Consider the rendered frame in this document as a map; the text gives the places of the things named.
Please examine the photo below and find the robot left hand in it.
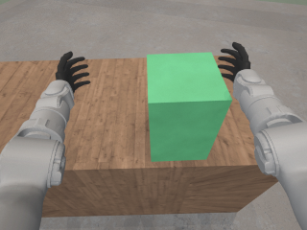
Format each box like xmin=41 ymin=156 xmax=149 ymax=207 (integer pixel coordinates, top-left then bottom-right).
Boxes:
xmin=55 ymin=51 xmax=90 ymax=94

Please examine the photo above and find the robot right hand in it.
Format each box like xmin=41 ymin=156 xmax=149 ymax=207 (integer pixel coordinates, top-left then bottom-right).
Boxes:
xmin=218 ymin=42 xmax=250 ymax=83

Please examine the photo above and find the pedestal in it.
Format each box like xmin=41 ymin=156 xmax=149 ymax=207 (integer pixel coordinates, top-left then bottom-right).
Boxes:
xmin=0 ymin=55 xmax=278 ymax=218

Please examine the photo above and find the left robot forearm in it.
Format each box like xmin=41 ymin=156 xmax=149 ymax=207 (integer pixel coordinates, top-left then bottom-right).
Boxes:
xmin=0 ymin=80 xmax=75 ymax=173

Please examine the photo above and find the right robot forearm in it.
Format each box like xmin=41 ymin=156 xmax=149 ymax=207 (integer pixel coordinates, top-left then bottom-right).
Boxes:
xmin=232 ymin=69 xmax=307 ymax=136

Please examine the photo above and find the carton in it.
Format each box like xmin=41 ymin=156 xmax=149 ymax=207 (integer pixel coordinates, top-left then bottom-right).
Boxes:
xmin=147 ymin=52 xmax=232 ymax=162

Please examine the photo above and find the robot left upper arm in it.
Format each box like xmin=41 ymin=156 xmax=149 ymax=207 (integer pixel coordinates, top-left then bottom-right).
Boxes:
xmin=0 ymin=136 xmax=66 ymax=230

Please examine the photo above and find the robot right upper arm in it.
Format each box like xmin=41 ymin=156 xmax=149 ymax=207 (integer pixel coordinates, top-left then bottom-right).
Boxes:
xmin=253 ymin=122 xmax=307 ymax=230

